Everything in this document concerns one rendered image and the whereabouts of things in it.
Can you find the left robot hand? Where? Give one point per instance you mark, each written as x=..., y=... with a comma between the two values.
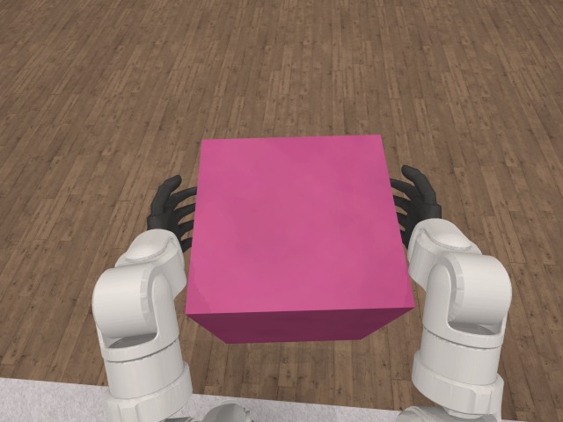
x=162, y=215

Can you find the right robot forearm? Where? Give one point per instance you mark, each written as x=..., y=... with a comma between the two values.
x=468, y=296

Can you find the carton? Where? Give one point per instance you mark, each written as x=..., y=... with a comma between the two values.
x=296, y=239

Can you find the left robot shin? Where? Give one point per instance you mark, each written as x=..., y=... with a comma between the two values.
x=229, y=401

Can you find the left robot forearm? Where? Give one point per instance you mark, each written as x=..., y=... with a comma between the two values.
x=133, y=308

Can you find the left robot thigh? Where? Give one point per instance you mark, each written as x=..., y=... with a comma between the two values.
x=228, y=413

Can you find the right robot hand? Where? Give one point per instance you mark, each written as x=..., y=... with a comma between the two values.
x=422, y=204

